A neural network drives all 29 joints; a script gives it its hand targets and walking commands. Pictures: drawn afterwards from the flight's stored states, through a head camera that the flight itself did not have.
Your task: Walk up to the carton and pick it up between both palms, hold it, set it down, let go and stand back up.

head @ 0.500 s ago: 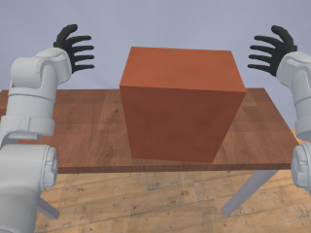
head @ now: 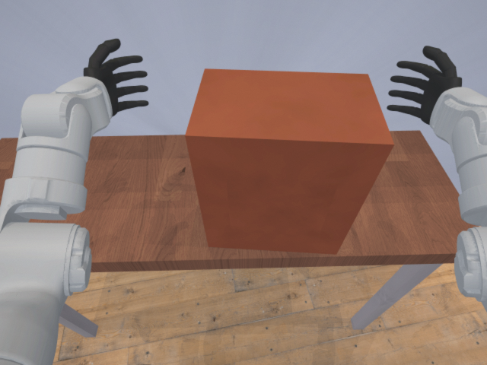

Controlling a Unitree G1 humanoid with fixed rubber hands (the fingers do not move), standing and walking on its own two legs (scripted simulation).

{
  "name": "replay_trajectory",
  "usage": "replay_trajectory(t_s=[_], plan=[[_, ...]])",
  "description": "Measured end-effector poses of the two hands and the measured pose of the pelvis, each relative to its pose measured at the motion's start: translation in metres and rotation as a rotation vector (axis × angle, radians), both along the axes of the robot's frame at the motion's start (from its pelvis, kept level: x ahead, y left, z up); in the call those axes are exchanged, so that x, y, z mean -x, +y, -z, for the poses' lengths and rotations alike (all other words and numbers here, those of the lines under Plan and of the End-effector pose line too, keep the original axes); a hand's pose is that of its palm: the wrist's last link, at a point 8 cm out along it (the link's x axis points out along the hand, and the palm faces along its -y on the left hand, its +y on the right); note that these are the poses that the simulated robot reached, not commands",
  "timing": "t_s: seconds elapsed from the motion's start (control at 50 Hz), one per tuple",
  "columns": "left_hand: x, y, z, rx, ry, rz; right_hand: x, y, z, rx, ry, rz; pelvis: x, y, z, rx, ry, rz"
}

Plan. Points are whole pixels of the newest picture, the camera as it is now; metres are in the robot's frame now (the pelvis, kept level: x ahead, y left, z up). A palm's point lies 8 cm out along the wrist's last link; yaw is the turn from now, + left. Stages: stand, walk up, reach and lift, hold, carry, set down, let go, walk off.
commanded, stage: reach and lift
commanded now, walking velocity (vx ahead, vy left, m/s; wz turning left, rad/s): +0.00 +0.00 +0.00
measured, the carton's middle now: (277, 171) +0.43 -0.07 +0.08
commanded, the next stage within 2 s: none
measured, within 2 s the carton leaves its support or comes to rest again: neither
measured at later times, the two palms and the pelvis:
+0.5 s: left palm (128, 136) +0.45 +0.18 +0.16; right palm (408, 141) +0.42 -0.27 +0.15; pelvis +0.01 +0.00 +0.00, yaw +1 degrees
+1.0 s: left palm (138, 148) +0.45 +0.17 +0.13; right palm (401, 153) +0.42 -0.27 +0.12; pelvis +0.00 +0.01 +0.00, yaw +1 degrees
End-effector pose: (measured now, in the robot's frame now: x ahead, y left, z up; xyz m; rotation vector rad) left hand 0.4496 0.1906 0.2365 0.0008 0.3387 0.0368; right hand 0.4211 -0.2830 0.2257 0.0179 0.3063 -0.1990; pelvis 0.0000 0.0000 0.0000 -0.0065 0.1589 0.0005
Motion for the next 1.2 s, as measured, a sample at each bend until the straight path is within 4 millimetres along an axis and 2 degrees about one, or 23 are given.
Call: replay_trajectory(t_s=[0.16,0.36,0.7,0.8,1.04,1.2], plan=[[0.0,-0.004,0.03,-0.011,0.02,0.001,-0.001,0.003,0.029,0.004,0.01,-0.008,-0.002,0.001,0.001,0.0,0.038,-0.001],[0.0,-0.008,0.06,-0.012,0.037,-0.004,-0.002,0.005,0.053,0.01,0.026,-0.007,-0.004,0.001,0.001,0.0,0.041,-0.009],[0.0,-0.017,0.11,-0.02,0.058,-0.011,0.001,0.015,0.111,0.009,0.057,-0.011,-0.007,0.004,0.003,0.002,0.091,-0.015],[0.001,-0.02,0.114,-0.024,0.052,-0.014,0.001,0.016,0.114,0.011,0.046,-0.017,-0.008,0.005,0.004,0.003,0.105,-0.015],[0.001,-0.019,0.106,-0.024,0.037,-0.019,0.003,0.013,0.101,0.015,0.034,-0.017,-0.002,0.006,0.004,0.003,0.082,-0.01],[0.002,-0.026,0.104,-0.036,0.022,-0.013,0.004,0.026,0.105,0.009,0.038,-0.023,0.004,0.006,0.005,0.003,0.093,-0.006]])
